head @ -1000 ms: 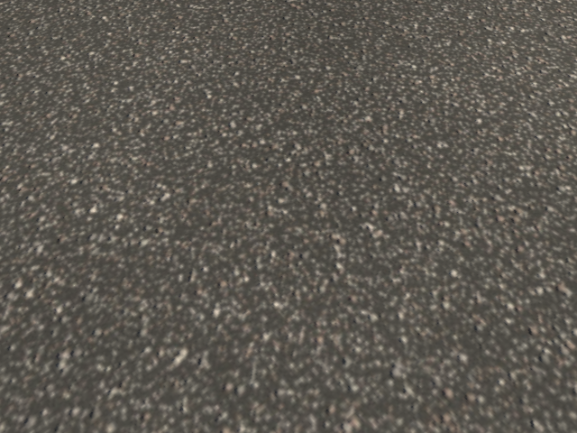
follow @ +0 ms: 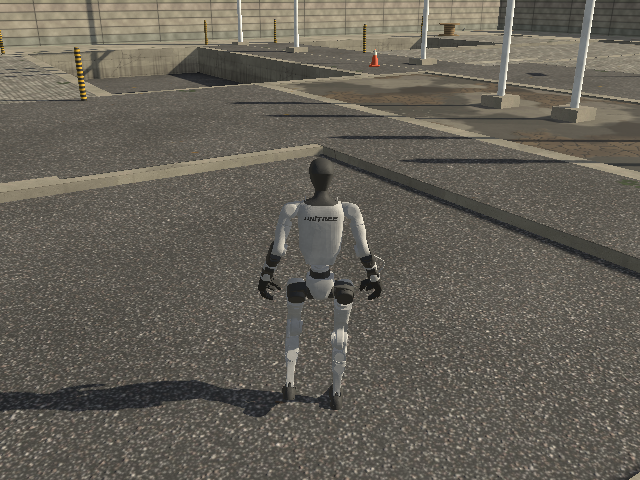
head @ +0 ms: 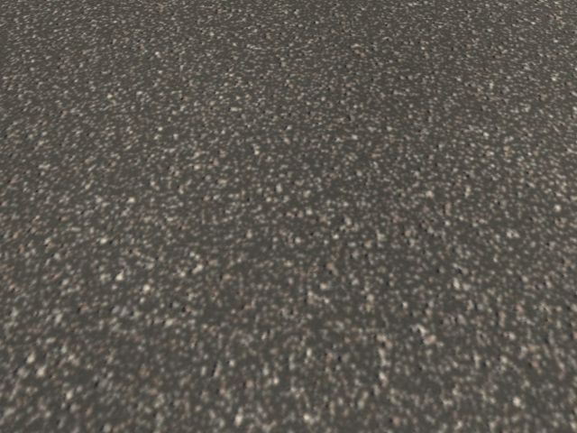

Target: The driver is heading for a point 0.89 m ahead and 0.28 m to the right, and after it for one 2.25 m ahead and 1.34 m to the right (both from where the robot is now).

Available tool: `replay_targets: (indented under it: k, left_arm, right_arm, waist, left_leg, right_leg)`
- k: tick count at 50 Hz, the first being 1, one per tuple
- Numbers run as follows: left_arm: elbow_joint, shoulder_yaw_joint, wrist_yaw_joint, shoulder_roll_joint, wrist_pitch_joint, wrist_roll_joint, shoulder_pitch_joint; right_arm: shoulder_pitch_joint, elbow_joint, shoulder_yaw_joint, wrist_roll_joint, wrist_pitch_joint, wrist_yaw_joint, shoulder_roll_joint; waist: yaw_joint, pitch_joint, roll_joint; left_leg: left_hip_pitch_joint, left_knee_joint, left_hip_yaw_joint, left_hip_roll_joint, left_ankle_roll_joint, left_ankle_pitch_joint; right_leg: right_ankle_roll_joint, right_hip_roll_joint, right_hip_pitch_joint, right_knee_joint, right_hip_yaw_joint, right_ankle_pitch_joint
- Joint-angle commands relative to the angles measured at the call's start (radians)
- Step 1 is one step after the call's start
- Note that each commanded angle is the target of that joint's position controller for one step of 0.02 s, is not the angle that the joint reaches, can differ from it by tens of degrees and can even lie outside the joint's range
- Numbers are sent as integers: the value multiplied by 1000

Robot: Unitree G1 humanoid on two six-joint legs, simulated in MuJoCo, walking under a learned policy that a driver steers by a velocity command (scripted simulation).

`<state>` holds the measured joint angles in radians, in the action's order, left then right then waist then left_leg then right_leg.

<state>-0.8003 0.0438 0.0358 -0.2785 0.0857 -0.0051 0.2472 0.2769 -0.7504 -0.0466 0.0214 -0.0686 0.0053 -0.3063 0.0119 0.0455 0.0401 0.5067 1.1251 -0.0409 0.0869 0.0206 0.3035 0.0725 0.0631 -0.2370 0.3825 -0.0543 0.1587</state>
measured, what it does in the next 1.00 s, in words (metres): walks ahead, turning right: left foot, then right foot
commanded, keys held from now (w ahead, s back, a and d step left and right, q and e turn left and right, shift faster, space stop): w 0.26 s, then w+e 0.74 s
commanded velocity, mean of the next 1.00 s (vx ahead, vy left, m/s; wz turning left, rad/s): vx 0.50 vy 0.00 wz -0.30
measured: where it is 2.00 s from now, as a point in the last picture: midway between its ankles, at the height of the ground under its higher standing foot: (360, 302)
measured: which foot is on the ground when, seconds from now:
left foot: up 0.00-0.32, down 0.34-0.88, up 0.90-1.00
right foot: down 0.00-0.34, up 0.36-0.86, down 0.88-1.00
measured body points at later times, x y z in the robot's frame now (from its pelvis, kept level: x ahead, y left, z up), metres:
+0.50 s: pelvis +0.29 +0.06 +0.00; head +0.32 +0.08 +0.45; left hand +0.38 +0.34 -0.13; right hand +0.40 -0.21 -0.10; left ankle +0.34 +0.15 -0.74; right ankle +0.22 -0.09 -0.65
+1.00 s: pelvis +0.55 -0.03 -0.01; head +0.59 -0.05 +0.43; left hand +0.78 +0.18 -0.11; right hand +0.56 -0.33 -0.13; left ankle +0.50 +0.15 -0.64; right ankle +0.59 -0.11 -0.74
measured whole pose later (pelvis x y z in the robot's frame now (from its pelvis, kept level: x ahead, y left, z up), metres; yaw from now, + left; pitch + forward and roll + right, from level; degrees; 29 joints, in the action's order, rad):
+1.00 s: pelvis +0.55 -0.03 -0.01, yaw -22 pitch +1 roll +0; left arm -0.70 0.08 0.04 -0.30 0.04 0.02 0.21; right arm 0.21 -0.79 -0.05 0.02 -0.11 0.00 -0.30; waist 0.00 0.08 0.01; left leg 0.37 1.21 -0.02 0.04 0.00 0.42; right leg 0.11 0.09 -0.37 0.54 -0.02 0.18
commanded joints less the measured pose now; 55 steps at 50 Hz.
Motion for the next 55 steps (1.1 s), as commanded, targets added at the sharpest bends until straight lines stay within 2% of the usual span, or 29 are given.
replay_targets:
  k: [1, 3, 6, 8, 11, 14, 15, 16, 17, 18, 19, 20, 21, 22, 24, 28, 33, 38, 41, 42, 43, 44, 45, 46, 47, 48, 49, 51, 55]
  left_arm:
    - [52, 31, -7, -130, 30, 7, -37]
    - [38, 35, -14, -145, 29, 8, -11]
    - [24, 36, -22, -162, 19, 16, 26]
    - [3, 40, -25, -181, 12, 22, 81]
    - [-24, 43, -28, -191, -7, 29, 131]
    - [-39, 50, -35, -203, -27, 31, 139]
    - [-37, 52, -36, -212, -33, 30, 126]
    - [-34, 45, -37, -200, -39, 25, 110]
    - [-9, 22, -38, -147, -37, 6, 111]
    - [12, -14, -32, -21, -19, 11, 250]
    - [-7, 2, -30, -101, -4, 33, 206]
    - [24, 26, -29, -171, 2, 60, 116]
    - [41, 26, -32, -166, 2, 57, 59]
    - [45, 29, -35, -154, -2, 41, 33]
    - [27, 34, -34, -122, -31, 41, 82]
    - [50, 32, -38, -79, -65, 33, 43]
    - [99, 20, -9, -49, -50, 26, -96]
    - [176, 14, 19, -46, -48, 26, -233]
    - [197, 34, 28, -83, -55, 26, -194]
    - [185, 51, 26, -112, -59, 28, -117]
    - [154, 78, 18, -155, -63, 32, 22]
    - [110, 114, -1, -226, -73, 32, 192]
    - [110, 131, -14, -344, -70, 41, 172]
    - [151, 109, -7, -282, -49, 31, 191]
    - [143, 90, -2, -217, -32, 23, 157]
    - [144, 81, -2, -189, -22, 26, 101]
    - [155, 70, -3, -153, -20, 27, 30]
    - [182, 58, -12, -127, -19, 9, -26]
    - [164, 71, -38, -175, -17, 19, 16]
  right_arm:
    - [36, 52, -18, -14, 7, 5, -62]
    - [-39, 76, -14, -21, 2, 6, -56]
    - [-150, 101, -1, -18, -17, -8, -28]
    - [-223, 119, 5, -10, -25, -20, -20]
    - [-288, 149, 2, -3, -31, -38, -35]
    - [-272, 158, -10, -6, -33, -48, -68]
    - [-211, 146, -21, -8, -35, -46, -90]
    - [-68, 108, -44, -9, -35, -38, -129]
    - [111, 74, -66, -21, -32, -26, -193]
    - [177, 56, -88, -34, -25, -24, -284]
    - [190, 65, -62, -30, -25, -25, -180]
    - [124, 63, -45, -28, -26, -22, -135]
    - [56, 67, -37, -27, -28, -21, -113]
    - [4, 63, -30, -29, -31, -23, -84]
    - [-49, 55, -27, -37, -48, -24, -55]
    - [-65, 19, -40, -38, -66, -18, -79]
    - [-41, -11, -51, -33, -48, 1, -117]
    - [32, -52, -67, -10, -13, 6, -153]
    - [10, -49, -79, 4, 10, 13, -190]
    - [-2, -44, -82, 7, 19, 16, -201]
    - [-21, -39, -80, 13, 25, 18, -201]
    - [-17, -28, -67, 1, 20, 21, -173]
    - [82, 26, -19, -45, -3, 7, -14]
    - [11, 41, -17, -14, -46, -6, -66]
    - [-105, 73, -33, 27, -69, -15, -129]
    - [-123, 81, -28, 22, -81, -12, -121]
    - [-119, 67, -32, -7, -83, -4, -122]
    - [-82, 58, -42, -28, -61, -4, -132]
    - [-148, 85, -25, -40, -33, -2, -74]
  waist:
    - [-32, -17, -107]
    - [-13, 12, -89]
    - [28, 28, -79]
    - [62, 35, -73]
    - [76, 47, -79]
    - [40, 20, -99]
    - [-3, -19, -112]
    - [-82, -110, -100]
    - [-155, -269, -45]
    - [-96, -419, 215]
    - [-137, -437, 182]
    - [-133, -274, 122]
    - [-103, -184, 65]
    - [-76, -113, 39]
    - [-24, -80, 71]
    - [-4, -12, 31]
    - [-50, 26, 3]
    - [-93, 66, -11]
    - [-38, 5, 33]
    - [11, -47, 47]
    - [94, -120, 37]
    - [172, -207, -26]
    - [44, -266, -312]
    - [98, -428, -205]
    - [123, -284, -139]
    - [78, -184, -77]
    - [32, -121, -38]
    - [-20, -96, -68]
    - [-13, -51, -61]
  left_leg:
    - [112, -59, -33, 69, -26, -86]
    - [162, -177, -27, 74, -44, -196]
    - [118, -406, 11, 41, -45, -367]
    - [89, -496, 32, 16, -44, -421]
    - [115, -578, 20, 1, -20, -396]
    - [61, -621, 21, -25, 19, -271]
    - [-34, -636, 39, -52, 36, -233]
    - [-237, -663, 63, -75, 64, -243]
    - [-551, -607, -53, 52, 115, -263]
    - [-923, -673, -517, 312, 260, -39]
    - [-898, -793, -670, 329, 251, 71]
    - [-780, -813, -510, 301, 205, 63]
    - [-647, -835, -382, 265, 183, -27]
    - [-534, -871, -286, 225, 173, -108]
    - [-413, -936, -158, 180, 159, -192]
    - [-362, -1000, -1, 176, 173, -318]
    - [-415, -1015, 158, 148, 148, -365]
    - [-578, -959, 215, 200, 134, -457]
    - [-641, -802, 253, 207, 104, -859]
    - [-637, -680, 264, 199, 92, -997]
    - [-575, -491, 286, 170, 66, -1013]
    - [-366, -211, 288, 128, 21, -786]
    - [110, 157, 231, -71, -50, 197]
    - [241, 295, -31, -128, -43, 319]
    - [328, 279, -59, -73, -17, 218]
    - [307, 190, -53, -29, -1, 125]
    - [242, 98, -51, 5, -7, 73]
    - [123, 11, -56, 30, -27, 13]
    - [107, -208, -13, 7, -90, -125]
  right_leg:
    - [189, -278, 33, -277, 271, -40]
    - [184, -265, 49, -292, 224, -90]
    - [146, -223, 59, -289, 137, -148]
    - [141, -235, 90, -281, 126, -141]
    - [131, -285, 205, -239, 141, -166]
    - [103, -321, 302, -147, 163, -311]
    - [90, -308, 306, -65, 162, -456]
    - [65, -259, 263, 106, 131, -555]
    - [29, -203, 84, 378, 101, -379]
    - [-45, -25, -330, 759, 57, 192]
    - [-43, -29, -433, 888, 201, 409]
    - [-35, -77, -500, 927, 203, 345]
    - [-36, -127, -486, 895, 170, 259]
    - [-42, -156, -459, 839, 165, 197]
    - [-54, -190, -353, 791, 171, 123]
    - [-80, -200, -409, 702, 175, 17]
    - [-78, -184, -414, 408, 106, -208]
    - [-35, -163, -463, 268, 35, -151]
    - [19, -90, -348, 254, -37, -11]
    - [44, -50, -245, 257, -62, 34]
    - [78, -6, -51, 204, -71, 3]
    - [124, -37, 250, 164, 38, -30]
    - [303, -301, 589, 110, 577, 77]
    - [382, -401, 668, -66, 913, 254]
    - [318, -380, 582, -111, 783, 206]
    - [279, -338, 438, -108, 657, 124]
    - [249, -296, 297, -110, 554, 3]
    - [238, -250, 148, -145, 463, -153]
    - [224, -197, 25, -168, 340, -283]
